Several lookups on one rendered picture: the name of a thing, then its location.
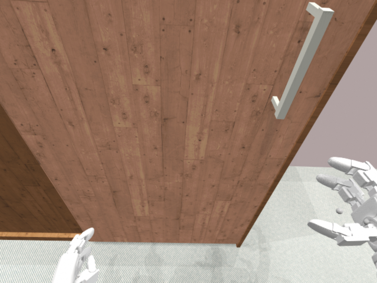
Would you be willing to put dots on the right robot hand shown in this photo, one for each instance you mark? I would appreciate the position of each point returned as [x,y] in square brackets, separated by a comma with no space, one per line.
[357,233]

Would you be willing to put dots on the handle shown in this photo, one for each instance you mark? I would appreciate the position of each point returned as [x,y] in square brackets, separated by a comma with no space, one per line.
[313,39]

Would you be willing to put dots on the wardrobe door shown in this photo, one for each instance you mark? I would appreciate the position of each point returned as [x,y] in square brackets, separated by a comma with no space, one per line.
[28,200]
[153,119]

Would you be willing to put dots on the left robot hand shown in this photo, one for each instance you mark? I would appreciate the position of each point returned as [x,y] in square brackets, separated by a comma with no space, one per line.
[70,263]

